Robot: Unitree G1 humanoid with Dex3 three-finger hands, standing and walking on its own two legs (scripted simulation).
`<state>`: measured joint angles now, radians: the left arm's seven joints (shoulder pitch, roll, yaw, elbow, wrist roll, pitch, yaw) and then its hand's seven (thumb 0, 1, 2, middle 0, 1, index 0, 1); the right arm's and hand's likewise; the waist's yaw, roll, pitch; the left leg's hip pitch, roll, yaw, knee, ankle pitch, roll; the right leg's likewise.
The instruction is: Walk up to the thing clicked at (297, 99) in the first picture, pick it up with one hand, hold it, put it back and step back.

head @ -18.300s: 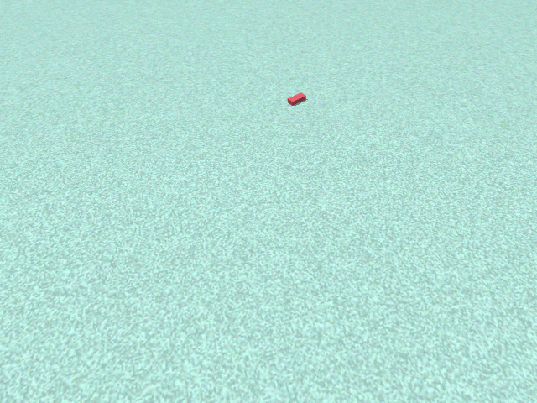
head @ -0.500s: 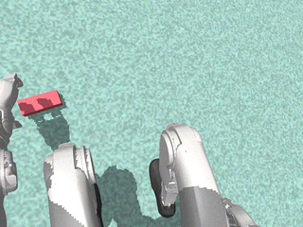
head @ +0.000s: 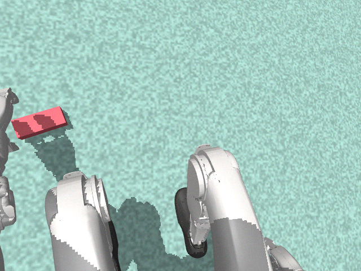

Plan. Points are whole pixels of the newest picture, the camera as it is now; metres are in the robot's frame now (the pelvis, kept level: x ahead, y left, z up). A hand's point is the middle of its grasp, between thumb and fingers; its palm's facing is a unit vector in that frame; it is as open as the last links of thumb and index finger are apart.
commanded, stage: rise first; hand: left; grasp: from above
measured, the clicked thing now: (40, 122) +0.48 +0.27 -0.30
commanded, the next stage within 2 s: approach in 0.20 s
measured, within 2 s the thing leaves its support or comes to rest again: neither
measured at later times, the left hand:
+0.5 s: hand (10, 126) +0.44 +0.29 -0.18, palm faces -0.44 -0.09 -0.89, open 12.0 cm
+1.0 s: hand (19, 124) +0.45 +0.28 -0.19, palm faces -0.49 -0.13 -0.86, open 13.0 cm
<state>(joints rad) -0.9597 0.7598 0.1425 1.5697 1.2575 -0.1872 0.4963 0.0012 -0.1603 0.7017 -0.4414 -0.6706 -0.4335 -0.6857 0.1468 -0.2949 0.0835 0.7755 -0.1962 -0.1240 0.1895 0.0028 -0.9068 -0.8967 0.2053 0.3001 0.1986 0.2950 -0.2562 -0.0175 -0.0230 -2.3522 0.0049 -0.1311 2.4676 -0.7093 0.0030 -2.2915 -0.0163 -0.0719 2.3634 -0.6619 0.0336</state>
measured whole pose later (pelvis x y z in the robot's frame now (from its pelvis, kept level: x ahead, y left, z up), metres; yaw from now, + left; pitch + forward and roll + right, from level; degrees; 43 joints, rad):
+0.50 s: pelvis +0.00 +0.00 +0.00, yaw +0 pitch +34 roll -8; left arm -0.99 0.73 0.07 1.59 1.27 -0.20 0.51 0.00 -0.19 0.72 -0.42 -0.67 -0.41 -0.69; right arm 0.14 -0.29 0.08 0.78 -0.20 -0.13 0.20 0.00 -0.90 -0.89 0.20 0.30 0.20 0.30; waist -0.26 -0.03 -0.04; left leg -2.35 0.00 -0.13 2.47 -0.71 0.00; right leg -2.29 -0.02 -0.07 2.36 -0.66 0.03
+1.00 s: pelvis +0.00 +0.00 +0.00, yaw +0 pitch +34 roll -7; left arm -1.00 0.72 0.13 1.61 1.16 -0.09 0.46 0.00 -0.34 0.83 -0.30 -0.79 -0.28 -0.81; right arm 0.18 -0.31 0.11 0.76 -0.18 -0.12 0.23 0.00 -0.90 -0.89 0.20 0.30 0.20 0.30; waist -0.28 0.02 0.01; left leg -2.35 0.02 -0.13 2.46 -0.71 0.00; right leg -2.31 0.00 -0.07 2.36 -0.65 0.03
